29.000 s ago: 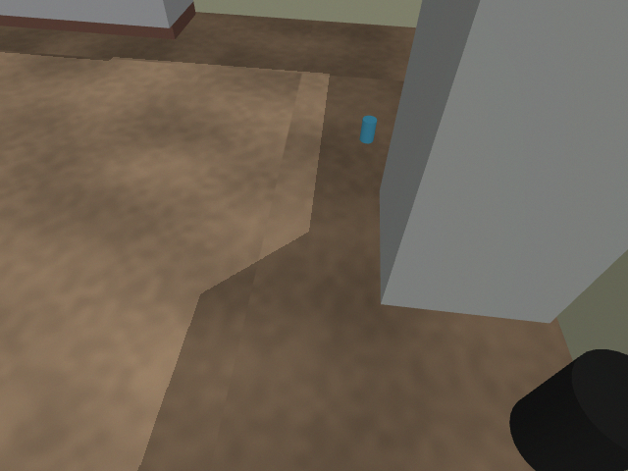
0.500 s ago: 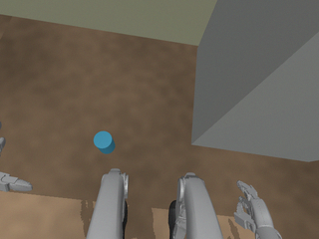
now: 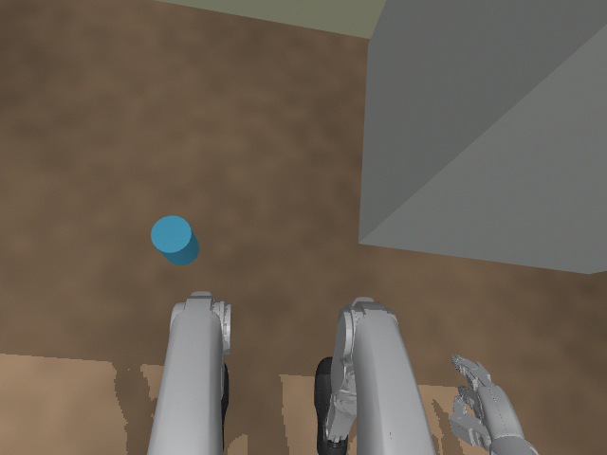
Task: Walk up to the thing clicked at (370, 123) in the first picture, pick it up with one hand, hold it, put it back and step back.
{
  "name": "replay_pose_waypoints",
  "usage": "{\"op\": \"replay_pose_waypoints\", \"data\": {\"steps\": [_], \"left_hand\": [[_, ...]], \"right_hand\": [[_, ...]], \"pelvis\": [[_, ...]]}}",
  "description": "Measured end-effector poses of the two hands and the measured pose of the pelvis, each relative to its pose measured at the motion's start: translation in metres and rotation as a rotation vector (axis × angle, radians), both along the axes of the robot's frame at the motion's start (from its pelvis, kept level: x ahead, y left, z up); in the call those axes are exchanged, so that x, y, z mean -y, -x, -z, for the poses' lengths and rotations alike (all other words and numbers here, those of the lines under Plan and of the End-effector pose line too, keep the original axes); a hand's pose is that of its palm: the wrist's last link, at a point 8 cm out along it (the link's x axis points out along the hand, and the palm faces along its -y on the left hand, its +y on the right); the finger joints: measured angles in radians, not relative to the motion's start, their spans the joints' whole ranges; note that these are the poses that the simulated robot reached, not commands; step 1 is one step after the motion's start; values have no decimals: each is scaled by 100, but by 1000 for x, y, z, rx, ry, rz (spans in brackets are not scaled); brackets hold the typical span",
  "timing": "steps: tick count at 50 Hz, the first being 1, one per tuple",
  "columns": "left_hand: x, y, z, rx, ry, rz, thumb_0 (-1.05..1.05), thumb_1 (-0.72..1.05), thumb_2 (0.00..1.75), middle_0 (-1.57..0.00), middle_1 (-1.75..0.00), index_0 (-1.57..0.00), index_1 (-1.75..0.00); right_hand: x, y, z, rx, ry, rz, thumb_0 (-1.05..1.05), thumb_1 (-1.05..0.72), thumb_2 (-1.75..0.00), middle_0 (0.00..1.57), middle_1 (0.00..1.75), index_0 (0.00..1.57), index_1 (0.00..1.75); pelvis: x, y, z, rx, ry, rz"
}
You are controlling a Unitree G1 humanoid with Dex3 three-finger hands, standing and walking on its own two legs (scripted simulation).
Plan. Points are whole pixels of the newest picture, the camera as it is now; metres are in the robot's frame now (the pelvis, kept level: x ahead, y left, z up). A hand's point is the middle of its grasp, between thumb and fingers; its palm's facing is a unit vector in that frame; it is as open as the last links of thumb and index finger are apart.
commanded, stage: go down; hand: left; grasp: from the side
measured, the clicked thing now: (177, 242) +0.45 +0.24 -0.39
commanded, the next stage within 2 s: approach in 1.86 s
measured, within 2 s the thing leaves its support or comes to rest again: neither
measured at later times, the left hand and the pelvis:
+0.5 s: hand out of the picture +0.34 +0.41 -0.06, palm faces +0.22 -0.96 -0.18, open 17.2 cm; pelvis -0.01 +0.00 -0.05, yaw -1 degrees
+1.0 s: hand out of the picture +0.35 +0.42 -0.07, palm faces +0.23 -0.96 -0.16, open 17.3 cm; pelvis -0.01 +0.00 -0.07, yaw -1 degrees
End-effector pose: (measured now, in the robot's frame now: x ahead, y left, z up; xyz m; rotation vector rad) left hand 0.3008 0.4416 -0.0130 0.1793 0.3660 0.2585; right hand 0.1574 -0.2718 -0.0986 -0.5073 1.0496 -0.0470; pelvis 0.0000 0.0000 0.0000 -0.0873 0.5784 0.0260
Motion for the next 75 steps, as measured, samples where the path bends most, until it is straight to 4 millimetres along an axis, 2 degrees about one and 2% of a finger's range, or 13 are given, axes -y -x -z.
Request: {"op": "replay_pose_waypoints", "data": {"steps": [8, 19, 36, 46, 75], "left_hand": [[-7, 3, 12, 51, 8, -9, -1, -46, 8, -7, -11, -6, -10], [-11, -10, 27, 99, 13, 16, -1, -47, 9, -6, -10, -5, -10], [-20, -14, 39, 124, 20, 18, -1, -49, 11, -5, -10, -4, -10], [-21, -21, 43, 152, 22, 18, -1, -50, 11, -4, -9, -3, -10], [-32, -21, 60, 206, 41, 25, -1, -50, 10, -4, -8, -3, -9]], "right_hand": [[1, 0, 22, -7, 4, -32, 1, -90, -90, 21, 30, 20, 30], [0, 5, 44, -11, 13, -53, 1, -91, -90, 21, 30, 20, 30], [0, 23, 57, -44, 21, -47, 1, -91, -90, 21, 30, 20, 30], [3, 22, 63, -49, 29, -46, 1, -91, -91, 21, 30, 20, 30], [0, 22, 76, -50, 45, -80, 1, -92, -91, 21, 30, 20, 30]], "pelvis": [[1, 6, 21, 8, -2, 2], [2, 12, 46, 23, 6, 6], [-2, 15, 63, 29, 15, 9], [-1, 14, 71, 29, 18, 10], [-4, 18, 91, 53, 32, 15]]}}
